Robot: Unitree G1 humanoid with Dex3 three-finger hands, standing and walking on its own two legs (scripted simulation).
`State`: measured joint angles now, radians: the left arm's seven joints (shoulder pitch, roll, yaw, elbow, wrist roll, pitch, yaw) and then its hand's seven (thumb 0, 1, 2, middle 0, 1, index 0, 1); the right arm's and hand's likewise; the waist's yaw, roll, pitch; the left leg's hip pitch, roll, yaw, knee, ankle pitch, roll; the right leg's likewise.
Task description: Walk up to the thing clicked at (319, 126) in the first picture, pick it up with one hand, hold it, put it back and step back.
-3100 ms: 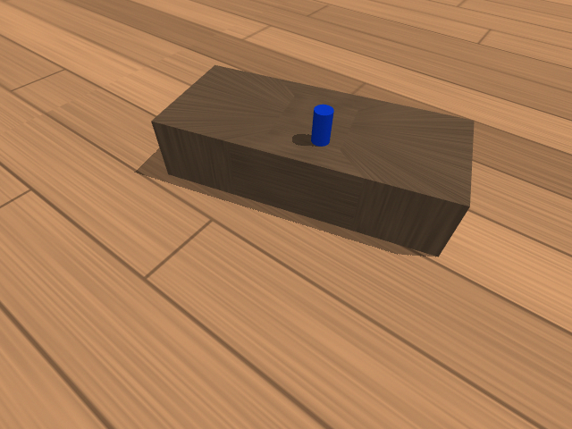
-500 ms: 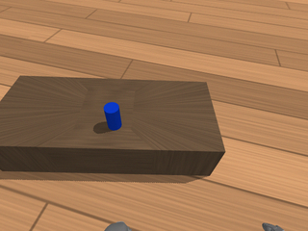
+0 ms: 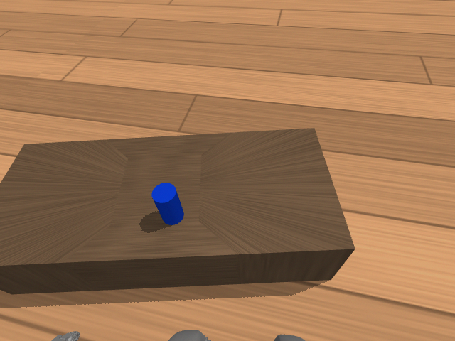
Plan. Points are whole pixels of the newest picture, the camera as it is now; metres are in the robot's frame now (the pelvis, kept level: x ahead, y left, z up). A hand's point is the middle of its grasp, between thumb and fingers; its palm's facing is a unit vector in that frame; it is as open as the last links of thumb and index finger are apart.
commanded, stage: walk up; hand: left
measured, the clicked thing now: (168, 204) +0.59 +0.24 -0.35
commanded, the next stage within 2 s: stand in 1.52 s
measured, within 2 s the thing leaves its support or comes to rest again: neither
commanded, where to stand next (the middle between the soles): +0.12 +0.02 m, yaw +1 degrees
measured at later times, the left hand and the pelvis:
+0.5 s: hand out of the picture +0.10 +0.29 -0.15, palm faces +0.00 -0.95 -0.32, open 7.4 cm; pelvis +0.05 +0.03 +0.01, yaw +1 degrees
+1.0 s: hand out of the picture +0.14 +0.28 -0.13, palm faces +0.01 -0.94 -0.33, open 7.4 cm; pelvis +0.05 +0.03 +0.02, yaw +1 degrees
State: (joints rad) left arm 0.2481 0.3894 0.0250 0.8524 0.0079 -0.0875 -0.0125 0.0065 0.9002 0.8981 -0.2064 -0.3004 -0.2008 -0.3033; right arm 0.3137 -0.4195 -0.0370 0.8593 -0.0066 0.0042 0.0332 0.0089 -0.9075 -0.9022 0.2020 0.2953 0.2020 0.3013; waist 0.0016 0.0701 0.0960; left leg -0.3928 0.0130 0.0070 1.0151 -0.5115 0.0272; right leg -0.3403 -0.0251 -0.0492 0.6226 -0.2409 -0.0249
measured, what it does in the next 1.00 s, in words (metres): steps on the spot: left foot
